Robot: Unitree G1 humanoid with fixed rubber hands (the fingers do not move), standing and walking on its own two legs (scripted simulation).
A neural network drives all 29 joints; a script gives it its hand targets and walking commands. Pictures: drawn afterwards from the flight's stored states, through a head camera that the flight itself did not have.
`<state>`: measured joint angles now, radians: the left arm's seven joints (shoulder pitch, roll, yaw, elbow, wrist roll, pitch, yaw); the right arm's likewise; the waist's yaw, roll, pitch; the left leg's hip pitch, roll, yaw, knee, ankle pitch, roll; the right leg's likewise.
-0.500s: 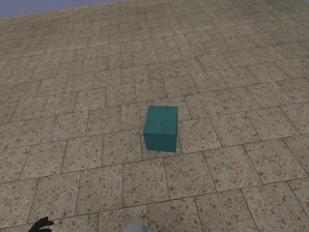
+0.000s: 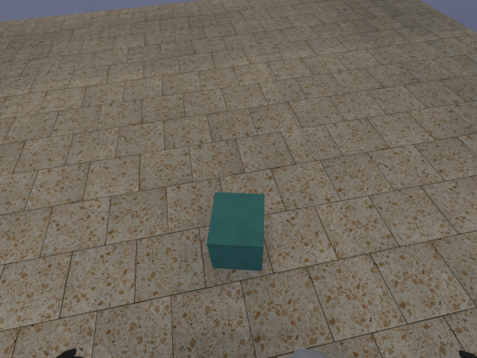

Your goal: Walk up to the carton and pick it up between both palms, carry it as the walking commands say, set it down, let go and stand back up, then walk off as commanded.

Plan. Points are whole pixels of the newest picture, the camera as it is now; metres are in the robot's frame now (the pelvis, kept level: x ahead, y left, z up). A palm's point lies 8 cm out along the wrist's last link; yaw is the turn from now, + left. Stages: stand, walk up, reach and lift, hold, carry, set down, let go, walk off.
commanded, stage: walk up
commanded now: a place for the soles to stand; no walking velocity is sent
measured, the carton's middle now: (238, 231) +0.70 +0.04 -0.65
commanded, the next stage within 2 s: none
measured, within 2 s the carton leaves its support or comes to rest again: neither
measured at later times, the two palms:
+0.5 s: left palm (56, 333) +0.19 +0.37 -0.11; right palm (409, 286) +0.25 -0.30 -0.09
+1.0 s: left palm (83, 268) +0.30 +0.34 -0.07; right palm (413, 286) +0.25 -0.30 -0.08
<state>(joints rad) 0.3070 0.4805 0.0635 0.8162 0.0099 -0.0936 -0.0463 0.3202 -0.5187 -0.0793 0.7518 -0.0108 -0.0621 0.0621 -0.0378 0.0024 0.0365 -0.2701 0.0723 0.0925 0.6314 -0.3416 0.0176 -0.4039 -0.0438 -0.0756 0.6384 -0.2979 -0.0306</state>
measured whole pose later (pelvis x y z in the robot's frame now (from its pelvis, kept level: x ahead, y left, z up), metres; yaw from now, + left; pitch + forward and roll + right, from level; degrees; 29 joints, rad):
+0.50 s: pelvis +0.13 +0.03 -0.01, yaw -1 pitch -2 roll +0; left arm 0.27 0.46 0.03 0.87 0.01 -0.05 0.02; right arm 0.14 -0.46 -0.04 0.84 0.00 -0.04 0.01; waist 0.02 0.00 0.08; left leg -0.42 0.07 0.06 0.75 -0.30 -0.01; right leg -0.34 -0.03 -0.02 0.73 -0.35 -0.02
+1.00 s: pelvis +0.15 +0.03 +0.02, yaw -3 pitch -2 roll +0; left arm 0.01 0.42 -0.01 1.10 0.00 -0.02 0.00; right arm 0.01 -0.42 -0.01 1.11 0.01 -0.02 0.01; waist -0.02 0.01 0.05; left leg -0.19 0.07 0.10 0.39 -0.17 -0.03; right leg -0.15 -0.02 0.00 0.42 -0.23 0.01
